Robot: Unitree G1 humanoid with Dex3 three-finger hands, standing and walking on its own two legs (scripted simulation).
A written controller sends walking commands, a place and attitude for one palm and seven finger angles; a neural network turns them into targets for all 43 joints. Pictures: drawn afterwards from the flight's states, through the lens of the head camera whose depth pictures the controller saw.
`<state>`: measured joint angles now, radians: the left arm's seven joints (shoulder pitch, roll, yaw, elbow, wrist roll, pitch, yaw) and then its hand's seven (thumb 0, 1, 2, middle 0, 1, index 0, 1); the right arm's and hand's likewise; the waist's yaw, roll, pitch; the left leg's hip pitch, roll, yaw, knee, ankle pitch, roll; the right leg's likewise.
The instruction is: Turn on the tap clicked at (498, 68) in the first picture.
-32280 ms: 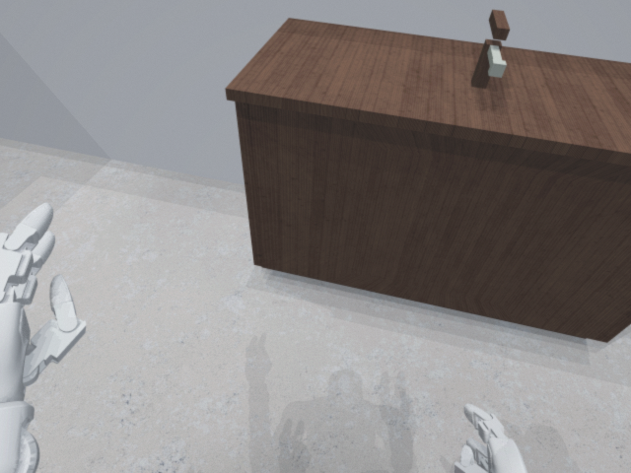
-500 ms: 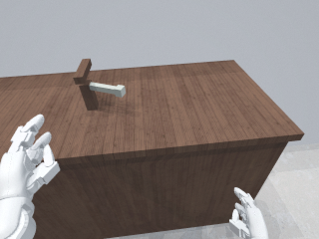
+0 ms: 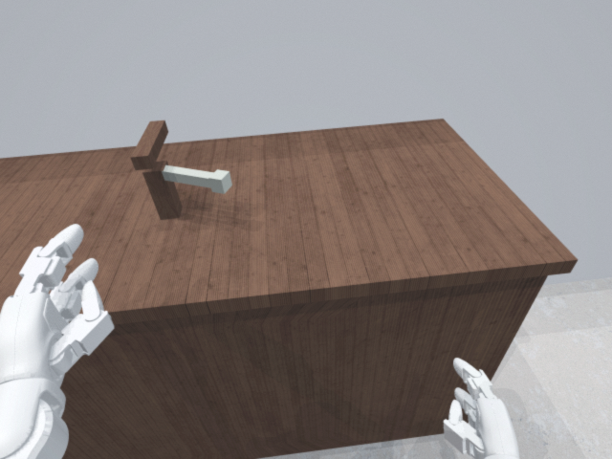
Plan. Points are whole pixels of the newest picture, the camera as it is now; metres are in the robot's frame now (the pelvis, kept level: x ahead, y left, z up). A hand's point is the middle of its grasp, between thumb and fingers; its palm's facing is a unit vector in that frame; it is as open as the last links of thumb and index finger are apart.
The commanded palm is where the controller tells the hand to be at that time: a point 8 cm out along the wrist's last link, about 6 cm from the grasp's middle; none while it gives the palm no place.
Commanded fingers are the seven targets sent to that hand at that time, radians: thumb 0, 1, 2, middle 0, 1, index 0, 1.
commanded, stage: turn the palm inward beside the body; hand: left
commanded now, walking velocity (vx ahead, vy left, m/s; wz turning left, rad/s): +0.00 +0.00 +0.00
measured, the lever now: (220, 181) +0.49 +0.23 +0.14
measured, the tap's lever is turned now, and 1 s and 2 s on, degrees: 65 65 65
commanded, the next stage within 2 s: reach beside the lever's end, fingers flat in 0.02 s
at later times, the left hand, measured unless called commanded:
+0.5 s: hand (109, 293) +0.22 +0.26 +0.17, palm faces +0.48 -0.87 -0.11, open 7.4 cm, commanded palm +0.18 +0.30 +0.18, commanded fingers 0.00 0.90 0.90 -0.20 -0.30 -0.20 -0.30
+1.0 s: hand (111, 269) +0.26 +0.29 +0.16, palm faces +0.50 -0.86 -0.10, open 7.5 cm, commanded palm +0.23 +0.33 +0.16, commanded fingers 0.00 0.90 0.90 -0.18 -0.24 -0.18 -0.24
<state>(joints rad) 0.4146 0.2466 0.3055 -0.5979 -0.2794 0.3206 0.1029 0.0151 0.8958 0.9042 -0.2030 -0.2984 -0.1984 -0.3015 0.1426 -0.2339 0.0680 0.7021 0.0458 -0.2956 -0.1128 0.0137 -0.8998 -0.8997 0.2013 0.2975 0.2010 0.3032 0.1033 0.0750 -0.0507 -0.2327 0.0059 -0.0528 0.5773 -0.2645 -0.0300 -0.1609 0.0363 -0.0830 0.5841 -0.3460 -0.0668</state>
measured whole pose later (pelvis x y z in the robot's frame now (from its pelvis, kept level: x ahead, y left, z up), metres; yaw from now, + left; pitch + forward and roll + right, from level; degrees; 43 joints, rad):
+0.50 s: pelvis +0.00 -0.01 +0.00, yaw +0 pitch -3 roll +1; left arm 0.25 0.28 0.37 -0.38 -0.28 0.30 0.09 0.02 0.90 0.90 -0.20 -0.30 -0.20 -0.30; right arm 0.15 -0.24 0.06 0.73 0.05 -0.30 -0.14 0.01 -0.90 -0.90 0.20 0.30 0.20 0.30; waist 0.09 0.07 -0.04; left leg -0.25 0.01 -0.05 0.57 -0.26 -0.04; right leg -0.18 0.04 -0.08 0.58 -0.34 -0.07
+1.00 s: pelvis +0.01 +0.01 +0.00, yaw -1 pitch -2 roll +1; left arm 0.11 0.30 0.40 -0.18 -0.26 0.25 0.09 0.02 0.90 0.90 -0.19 -0.26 -0.18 -0.26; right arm 0.15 -0.24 0.05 0.72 0.05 -0.26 -0.14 0.01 -0.90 -0.90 0.20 0.30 0.20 0.30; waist 0.07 0.06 -0.04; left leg -0.27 0.00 -0.03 0.56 -0.26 -0.02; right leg -0.21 0.03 -0.06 0.58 -0.34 -0.06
